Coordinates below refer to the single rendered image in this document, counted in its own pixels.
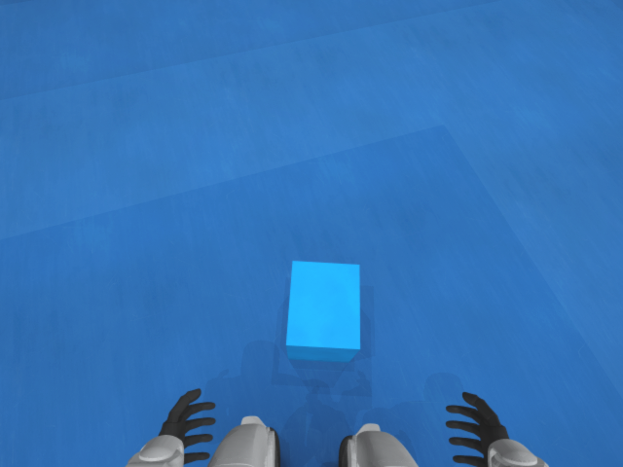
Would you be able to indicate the right robot hand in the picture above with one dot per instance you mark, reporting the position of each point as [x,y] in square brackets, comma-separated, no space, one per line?
[489,430]

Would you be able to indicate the left robot hand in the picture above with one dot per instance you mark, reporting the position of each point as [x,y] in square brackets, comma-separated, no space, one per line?
[177,424]

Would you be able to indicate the robot right shin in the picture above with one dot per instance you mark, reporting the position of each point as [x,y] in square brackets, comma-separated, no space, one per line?
[369,427]

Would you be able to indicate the robot left thigh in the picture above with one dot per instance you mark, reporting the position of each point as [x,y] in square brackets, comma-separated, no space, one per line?
[247,445]

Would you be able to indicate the carton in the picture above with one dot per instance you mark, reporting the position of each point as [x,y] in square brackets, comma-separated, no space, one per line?
[324,312]

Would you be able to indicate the left robot forearm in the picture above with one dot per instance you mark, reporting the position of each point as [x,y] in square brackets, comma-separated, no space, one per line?
[161,451]

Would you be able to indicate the right robot forearm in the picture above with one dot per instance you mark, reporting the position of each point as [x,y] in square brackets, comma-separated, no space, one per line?
[510,453]

